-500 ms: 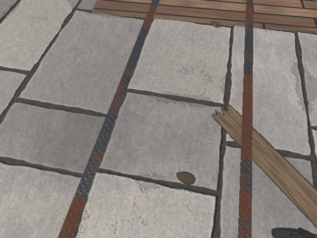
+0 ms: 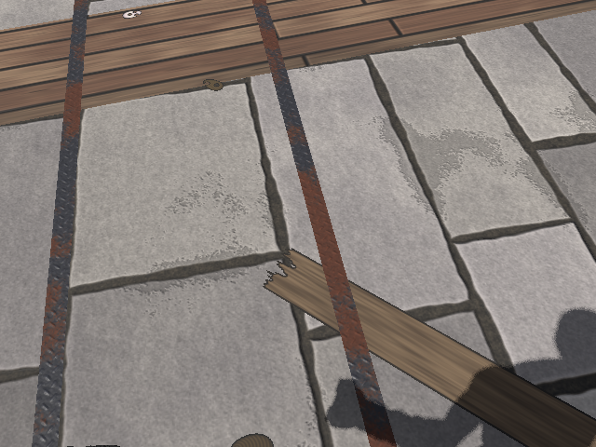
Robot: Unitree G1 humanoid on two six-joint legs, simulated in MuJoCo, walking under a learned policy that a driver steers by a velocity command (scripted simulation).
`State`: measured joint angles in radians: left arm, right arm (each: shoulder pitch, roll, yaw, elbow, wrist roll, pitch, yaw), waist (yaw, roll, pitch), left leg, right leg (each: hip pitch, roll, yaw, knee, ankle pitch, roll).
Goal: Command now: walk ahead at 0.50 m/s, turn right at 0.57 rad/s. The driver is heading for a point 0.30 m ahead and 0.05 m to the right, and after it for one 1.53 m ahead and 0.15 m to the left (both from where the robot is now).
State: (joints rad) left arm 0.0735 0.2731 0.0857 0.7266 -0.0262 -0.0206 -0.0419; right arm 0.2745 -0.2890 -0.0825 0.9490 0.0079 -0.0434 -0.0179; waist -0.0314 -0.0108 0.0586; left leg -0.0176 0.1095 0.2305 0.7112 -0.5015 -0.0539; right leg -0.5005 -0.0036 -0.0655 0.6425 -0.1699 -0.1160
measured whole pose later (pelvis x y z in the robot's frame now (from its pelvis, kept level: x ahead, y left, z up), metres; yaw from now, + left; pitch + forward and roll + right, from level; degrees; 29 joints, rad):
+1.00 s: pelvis +0.32 -0.02 +0.03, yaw +8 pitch +2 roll +1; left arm 0.36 0.27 0.07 0.80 0.01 -0.07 0.04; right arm 0.18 -0.33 -0.10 0.74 0.02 -0.01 0.01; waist 0.06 0.04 -0.04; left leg -0.66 0.01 -0.08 1.04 -0.17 -0.03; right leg -0.09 -0.04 -0.05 0.31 -0.25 0.00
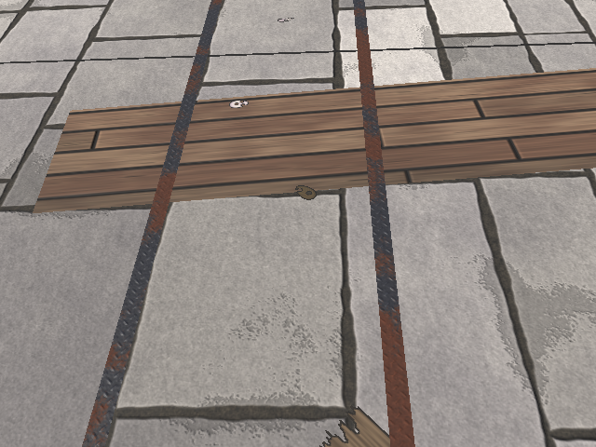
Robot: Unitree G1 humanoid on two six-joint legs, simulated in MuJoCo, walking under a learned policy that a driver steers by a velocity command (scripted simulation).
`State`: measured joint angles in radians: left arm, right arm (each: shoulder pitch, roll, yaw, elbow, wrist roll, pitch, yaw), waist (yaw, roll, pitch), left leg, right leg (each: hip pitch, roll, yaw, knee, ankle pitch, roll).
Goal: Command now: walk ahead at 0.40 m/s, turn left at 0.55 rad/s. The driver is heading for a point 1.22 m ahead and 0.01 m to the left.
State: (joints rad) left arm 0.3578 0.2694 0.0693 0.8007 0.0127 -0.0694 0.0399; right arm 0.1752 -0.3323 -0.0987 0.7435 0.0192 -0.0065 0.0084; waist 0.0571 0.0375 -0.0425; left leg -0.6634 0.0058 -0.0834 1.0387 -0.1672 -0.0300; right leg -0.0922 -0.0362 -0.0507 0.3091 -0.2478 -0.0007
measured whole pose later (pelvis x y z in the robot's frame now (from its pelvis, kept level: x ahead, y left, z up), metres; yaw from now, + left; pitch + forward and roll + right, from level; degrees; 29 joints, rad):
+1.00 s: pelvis +0.53 +0.10 -0.01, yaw -6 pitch +2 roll +0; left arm 0.30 0.29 0.06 0.69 -0.01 -0.05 -0.02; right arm 0.16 -0.30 -0.04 0.70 -0.01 -0.10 0.00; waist 0.03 0.02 0.04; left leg -0.60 0.09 -0.08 1.06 -0.31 -0.03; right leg -0.26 0.12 0.05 0.39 -0.15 -0.11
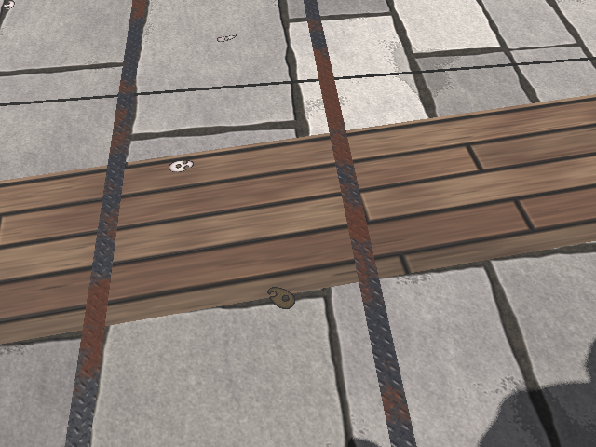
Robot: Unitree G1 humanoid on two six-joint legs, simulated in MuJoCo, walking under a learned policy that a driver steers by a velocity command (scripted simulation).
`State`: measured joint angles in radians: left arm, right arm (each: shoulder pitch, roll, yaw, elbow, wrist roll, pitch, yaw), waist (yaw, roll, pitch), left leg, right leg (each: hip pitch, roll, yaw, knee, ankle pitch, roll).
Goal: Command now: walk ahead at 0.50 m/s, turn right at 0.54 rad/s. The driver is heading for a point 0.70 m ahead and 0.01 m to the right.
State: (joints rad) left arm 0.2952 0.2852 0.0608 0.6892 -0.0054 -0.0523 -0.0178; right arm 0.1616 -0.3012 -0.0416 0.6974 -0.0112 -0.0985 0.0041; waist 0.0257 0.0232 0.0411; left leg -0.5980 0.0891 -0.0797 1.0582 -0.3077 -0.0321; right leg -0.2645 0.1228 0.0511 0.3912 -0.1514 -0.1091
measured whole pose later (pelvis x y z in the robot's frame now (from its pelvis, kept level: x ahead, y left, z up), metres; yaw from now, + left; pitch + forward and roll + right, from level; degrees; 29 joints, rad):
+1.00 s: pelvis +0.52 -0.05 +0.01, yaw -12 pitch +1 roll -1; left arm 0.28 0.27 0.05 0.76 0.01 -0.07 -0.02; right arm 0.17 -0.31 -0.05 0.77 0.00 -0.06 0.00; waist 0.03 0.04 0.04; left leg -0.60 0.08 -0.03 0.93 -0.26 -0.04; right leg -0.20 0.06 -0.03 0.33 -0.15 -0.07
